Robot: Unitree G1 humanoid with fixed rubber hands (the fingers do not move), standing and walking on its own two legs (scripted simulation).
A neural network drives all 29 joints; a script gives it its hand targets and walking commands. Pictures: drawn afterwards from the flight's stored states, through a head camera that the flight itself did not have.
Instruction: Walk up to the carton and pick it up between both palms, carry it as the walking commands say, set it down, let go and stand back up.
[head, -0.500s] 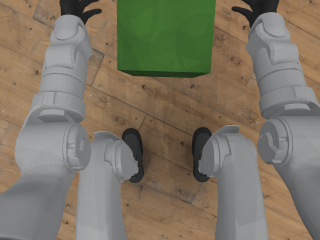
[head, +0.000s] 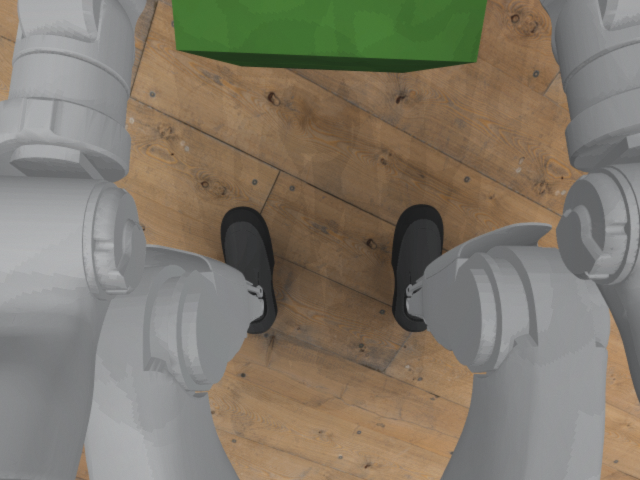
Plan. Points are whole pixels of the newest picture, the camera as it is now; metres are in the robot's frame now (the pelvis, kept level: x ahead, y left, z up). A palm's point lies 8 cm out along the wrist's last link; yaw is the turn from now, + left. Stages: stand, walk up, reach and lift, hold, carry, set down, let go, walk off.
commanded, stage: reach and lift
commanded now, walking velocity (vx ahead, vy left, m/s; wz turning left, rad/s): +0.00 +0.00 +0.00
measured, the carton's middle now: out of the picture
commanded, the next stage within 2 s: none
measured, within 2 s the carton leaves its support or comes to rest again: leaves its support in 1.54 s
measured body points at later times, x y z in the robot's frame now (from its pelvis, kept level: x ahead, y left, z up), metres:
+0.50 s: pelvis +0.00 +0.00 +0.00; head +0.39 -0.01 +0.20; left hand +0.59 +0.15 -0.20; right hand +0.57 -0.19 -0.20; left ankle +0.14 +0.12 -0.34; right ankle +0.12 -0.13 -0.34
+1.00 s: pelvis +0.00 +0.00 +0.00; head +0.39 -0.01 +0.20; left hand +0.59 +0.13 -0.20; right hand +0.58 -0.18 -0.20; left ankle +0.14 +0.12 -0.34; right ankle +0.12 -0.13 -0.34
